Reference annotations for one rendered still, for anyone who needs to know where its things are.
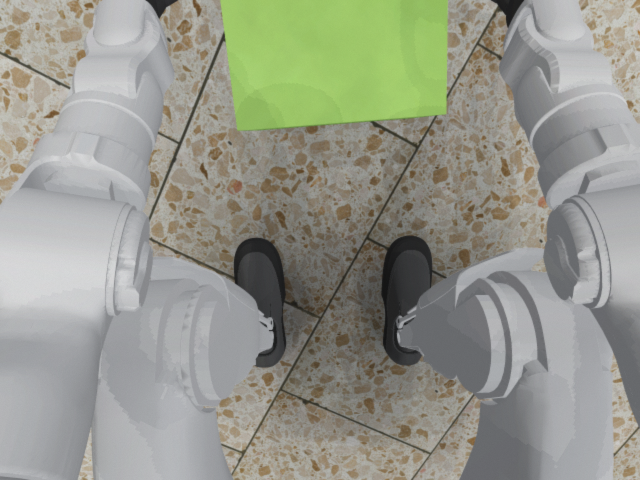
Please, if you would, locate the left robot forearm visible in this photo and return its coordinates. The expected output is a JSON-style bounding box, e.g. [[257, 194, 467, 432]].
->
[[0, 0, 175, 213]]

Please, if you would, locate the right robot forearm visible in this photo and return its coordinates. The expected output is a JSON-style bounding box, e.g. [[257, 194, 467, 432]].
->
[[499, 0, 640, 210]]

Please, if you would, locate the right robot upper arm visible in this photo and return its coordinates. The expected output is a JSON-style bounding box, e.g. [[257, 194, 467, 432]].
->
[[543, 184, 640, 429]]

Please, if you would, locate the carton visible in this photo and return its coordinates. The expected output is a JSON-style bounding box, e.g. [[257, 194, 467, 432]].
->
[[220, 0, 448, 131]]

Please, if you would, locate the robot left hand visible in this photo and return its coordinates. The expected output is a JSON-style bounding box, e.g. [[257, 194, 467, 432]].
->
[[146, 0, 178, 20]]

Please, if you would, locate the robot right shin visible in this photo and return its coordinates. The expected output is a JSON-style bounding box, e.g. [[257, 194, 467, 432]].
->
[[396, 248, 613, 380]]

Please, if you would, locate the left robot upper arm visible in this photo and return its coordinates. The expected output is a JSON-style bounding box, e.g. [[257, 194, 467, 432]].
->
[[0, 188, 153, 480]]

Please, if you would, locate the robot left thigh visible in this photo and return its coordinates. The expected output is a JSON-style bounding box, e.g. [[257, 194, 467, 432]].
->
[[91, 278, 241, 480]]

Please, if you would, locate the robot right hand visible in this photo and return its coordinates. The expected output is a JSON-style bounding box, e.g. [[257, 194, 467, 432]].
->
[[491, 0, 524, 27]]

